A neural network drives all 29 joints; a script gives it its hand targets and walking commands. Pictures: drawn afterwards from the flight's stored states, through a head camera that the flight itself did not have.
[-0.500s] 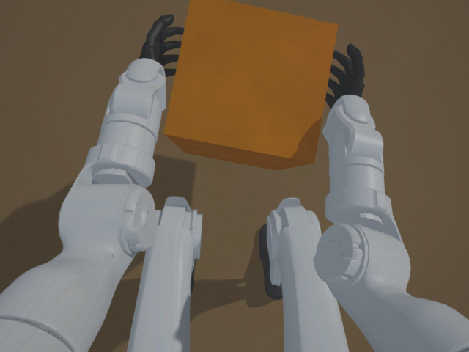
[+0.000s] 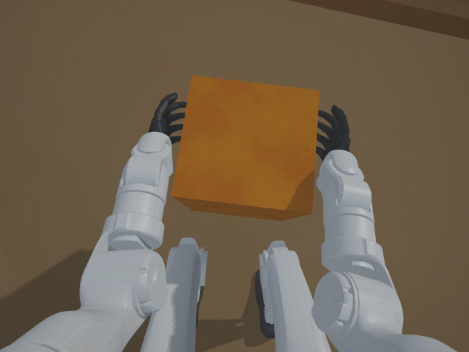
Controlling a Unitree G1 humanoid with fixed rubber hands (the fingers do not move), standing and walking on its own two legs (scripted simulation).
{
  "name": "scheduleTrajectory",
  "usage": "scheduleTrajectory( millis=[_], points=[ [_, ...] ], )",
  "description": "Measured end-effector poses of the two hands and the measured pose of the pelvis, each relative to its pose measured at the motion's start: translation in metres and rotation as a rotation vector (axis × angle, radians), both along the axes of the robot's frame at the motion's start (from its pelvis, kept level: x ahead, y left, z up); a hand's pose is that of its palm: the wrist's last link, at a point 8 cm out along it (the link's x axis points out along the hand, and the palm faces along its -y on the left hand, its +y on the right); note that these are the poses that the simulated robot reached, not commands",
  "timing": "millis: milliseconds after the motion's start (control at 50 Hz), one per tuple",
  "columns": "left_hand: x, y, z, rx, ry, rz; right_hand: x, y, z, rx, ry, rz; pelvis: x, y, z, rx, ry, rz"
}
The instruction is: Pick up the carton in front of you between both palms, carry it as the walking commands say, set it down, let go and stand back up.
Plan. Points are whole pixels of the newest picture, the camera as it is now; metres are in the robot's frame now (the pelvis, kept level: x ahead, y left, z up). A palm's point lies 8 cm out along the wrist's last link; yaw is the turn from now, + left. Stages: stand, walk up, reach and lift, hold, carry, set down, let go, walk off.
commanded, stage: reach and lift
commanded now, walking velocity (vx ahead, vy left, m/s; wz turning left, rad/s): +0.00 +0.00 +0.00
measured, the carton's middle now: (244, 161) +0.44 -0.01 -0.12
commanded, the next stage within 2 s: hold in 1.90 s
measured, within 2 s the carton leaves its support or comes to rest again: neither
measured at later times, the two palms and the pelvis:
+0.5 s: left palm (126, 122) +0.39 +0.15 +0.11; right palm (390, 131) +0.39 -0.15 +0.13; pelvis +0.04 +0.00 +0.14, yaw +1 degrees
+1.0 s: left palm (63, 93) +0.35 +0.15 +0.23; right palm out of the picture +0.37 -0.15 +0.24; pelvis +0.07 -0.01 +0.21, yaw +1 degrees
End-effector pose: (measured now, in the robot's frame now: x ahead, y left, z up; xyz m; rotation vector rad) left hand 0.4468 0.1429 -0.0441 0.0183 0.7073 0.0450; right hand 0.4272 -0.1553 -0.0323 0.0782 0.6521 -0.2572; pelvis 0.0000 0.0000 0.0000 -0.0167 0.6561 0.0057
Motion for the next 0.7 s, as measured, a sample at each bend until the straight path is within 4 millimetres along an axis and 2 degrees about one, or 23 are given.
scheduleTrajectory(
  millis=[420,700],
  points=[
    [-0.046,0.002,0.134,-0.003,0.0,0.057,-0.029,0.001,0.134,-0.005,0.0,0.057,0.037,-0.001,0.12,0.014,-0.247,0.001],
    [-0.072,0.003,0.219,0.003,-0.012,0.089,-0.046,0.003,0.217,-0.015,-0.01,0.099,0.062,-0.005,0.184,0.022,-0.478,-0.001]
  ],
)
